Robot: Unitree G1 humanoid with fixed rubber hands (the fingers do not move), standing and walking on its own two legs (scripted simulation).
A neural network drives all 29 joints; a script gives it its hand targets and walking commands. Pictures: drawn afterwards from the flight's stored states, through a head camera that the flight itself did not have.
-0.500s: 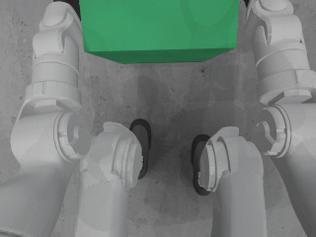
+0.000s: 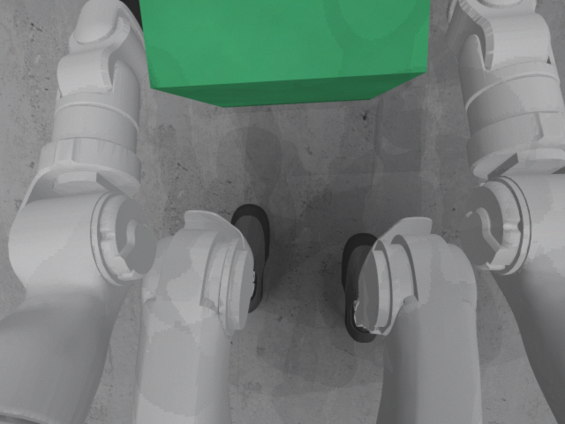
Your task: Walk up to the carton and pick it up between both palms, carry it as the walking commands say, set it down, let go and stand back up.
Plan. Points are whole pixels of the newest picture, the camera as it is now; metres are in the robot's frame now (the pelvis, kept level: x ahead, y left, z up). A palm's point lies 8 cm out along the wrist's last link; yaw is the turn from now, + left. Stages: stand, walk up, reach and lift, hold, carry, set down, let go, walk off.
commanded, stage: set down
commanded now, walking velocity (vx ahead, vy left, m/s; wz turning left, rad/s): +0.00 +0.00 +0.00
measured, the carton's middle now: out of the picture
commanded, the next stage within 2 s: let go in 1.86 s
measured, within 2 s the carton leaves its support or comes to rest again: neither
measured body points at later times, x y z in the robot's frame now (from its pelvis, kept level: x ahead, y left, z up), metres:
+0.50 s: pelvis +0.00 +0.00 +0.00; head +0.37 +0.00 +0.25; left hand +0.54 +0.22 -0.17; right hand +0.59 -0.17 -0.17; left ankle +0.14 +0.12 -0.33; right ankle +0.09 -0.10 -0.33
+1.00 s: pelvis +0.01 +0.00 +0.07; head +0.36 +0.00 +0.36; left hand +0.55 +0.24 -0.05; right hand +0.60 -0.17 -0.04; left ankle +0.14 +0.12 -0.33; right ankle +0.09 -0.10 -0.33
